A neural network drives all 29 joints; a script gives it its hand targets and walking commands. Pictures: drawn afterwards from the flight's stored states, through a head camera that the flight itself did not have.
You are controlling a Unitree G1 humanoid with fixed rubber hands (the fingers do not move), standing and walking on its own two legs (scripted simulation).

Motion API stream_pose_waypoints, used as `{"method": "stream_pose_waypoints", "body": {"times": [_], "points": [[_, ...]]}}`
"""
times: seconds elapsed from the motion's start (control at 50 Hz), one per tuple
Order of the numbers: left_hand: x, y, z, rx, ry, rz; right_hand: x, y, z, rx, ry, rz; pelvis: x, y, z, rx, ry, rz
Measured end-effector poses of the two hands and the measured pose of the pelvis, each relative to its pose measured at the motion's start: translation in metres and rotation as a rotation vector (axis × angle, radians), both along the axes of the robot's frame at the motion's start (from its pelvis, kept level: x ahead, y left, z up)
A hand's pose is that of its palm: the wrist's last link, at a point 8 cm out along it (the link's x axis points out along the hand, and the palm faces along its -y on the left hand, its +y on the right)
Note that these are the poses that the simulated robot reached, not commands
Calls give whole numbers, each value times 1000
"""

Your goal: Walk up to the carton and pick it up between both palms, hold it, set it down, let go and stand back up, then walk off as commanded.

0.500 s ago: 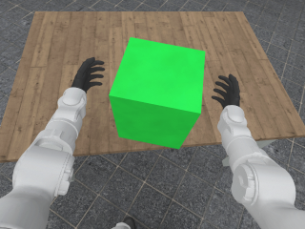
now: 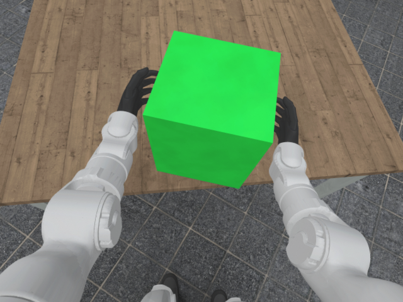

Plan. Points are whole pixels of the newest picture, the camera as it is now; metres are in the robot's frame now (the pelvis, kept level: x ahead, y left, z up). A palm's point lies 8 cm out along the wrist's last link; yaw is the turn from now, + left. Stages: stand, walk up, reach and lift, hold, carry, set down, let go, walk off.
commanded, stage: reach and lift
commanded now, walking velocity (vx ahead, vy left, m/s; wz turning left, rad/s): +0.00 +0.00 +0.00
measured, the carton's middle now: (210, 119) +0.49 -0.02 -0.02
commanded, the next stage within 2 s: none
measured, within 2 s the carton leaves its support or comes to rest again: neither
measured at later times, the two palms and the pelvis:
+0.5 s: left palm (134, 110) +0.47 +0.14 +0.03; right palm (284, 141) +0.42 -0.16 +0.01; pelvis +0.00 +0.00 +0.00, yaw +0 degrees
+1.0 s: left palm (134, 111) +0.47 +0.14 +0.02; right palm (281, 142) +0.42 -0.16 +0.01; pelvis +0.00 +0.02 +0.00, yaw -1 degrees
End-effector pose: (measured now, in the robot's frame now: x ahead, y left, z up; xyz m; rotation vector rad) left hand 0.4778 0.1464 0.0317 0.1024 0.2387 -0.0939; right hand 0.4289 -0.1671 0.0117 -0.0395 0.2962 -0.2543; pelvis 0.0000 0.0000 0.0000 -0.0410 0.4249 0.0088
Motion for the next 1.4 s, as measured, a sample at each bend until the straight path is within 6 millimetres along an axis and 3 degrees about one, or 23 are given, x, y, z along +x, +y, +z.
{"method": "stream_pose_waypoints", "body": {"times": [1.4], "points": [[-5, -7, -7, -82, 15, 28, -13, 11, -2, -7, 1, -64, 1, 20, 3, -33, 5, -4]]}}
